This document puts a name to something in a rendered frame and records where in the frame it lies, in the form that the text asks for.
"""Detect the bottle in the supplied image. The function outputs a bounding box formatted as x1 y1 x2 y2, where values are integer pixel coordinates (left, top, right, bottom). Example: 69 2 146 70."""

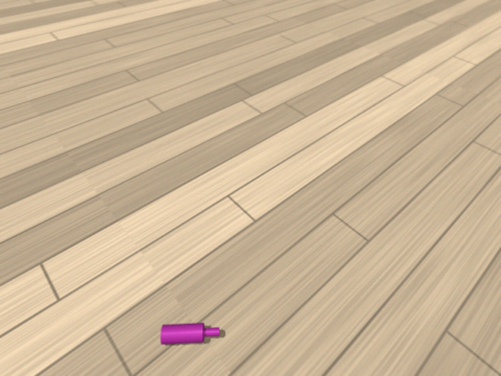
160 323 219 345

